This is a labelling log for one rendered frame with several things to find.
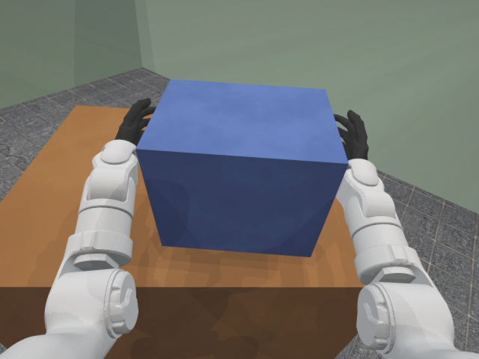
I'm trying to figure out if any left robot upper arm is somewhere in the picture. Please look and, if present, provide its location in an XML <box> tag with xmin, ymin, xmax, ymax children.
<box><xmin>0</xmin><ymin>269</ymin><xmax>138</xmax><ymax>359</ymax></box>

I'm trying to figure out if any left robot hand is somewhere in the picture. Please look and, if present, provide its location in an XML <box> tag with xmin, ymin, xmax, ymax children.
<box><xmin>115</xmin><ymin>98</ymin><xmax>156</xmax><ymax>146</ymax></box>

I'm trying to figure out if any pedestal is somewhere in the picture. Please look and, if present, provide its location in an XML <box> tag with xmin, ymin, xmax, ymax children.
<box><xmin>0</xmin><ymin>105</ymin><xmax>365</xmax><ymax>359</ymax></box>

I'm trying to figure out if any right robot upper arm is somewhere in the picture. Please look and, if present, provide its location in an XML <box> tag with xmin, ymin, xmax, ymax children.
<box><xmin>356</xmin><ymin>282</ymin><xmax>479</xmax><ymax>359</ymax></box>

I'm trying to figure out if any right robot hand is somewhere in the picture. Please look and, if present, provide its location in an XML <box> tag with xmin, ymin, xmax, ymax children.
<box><xmin>333</xmin><ymin>110</ymin><xmax>369</xmax><ymax>161</ymax></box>

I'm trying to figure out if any right robot forearm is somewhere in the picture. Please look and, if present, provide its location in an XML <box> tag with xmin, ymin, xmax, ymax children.
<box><xmin>336</xmin><ymin>159</ymin><xmax>454</xmax><ymax>341</ymax></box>

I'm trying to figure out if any left robot forearm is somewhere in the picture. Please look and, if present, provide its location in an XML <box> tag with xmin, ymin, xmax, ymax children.
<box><xmin>44</xmin><ymin>140</ymin><xmax>139</xmax><ymax>330</ymax></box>

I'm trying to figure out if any carton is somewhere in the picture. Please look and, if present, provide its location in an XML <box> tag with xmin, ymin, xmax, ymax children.
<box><xmin>135</xmin><ymin>79</ymin><xmax>349</xmax><ymax>257</ymax></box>

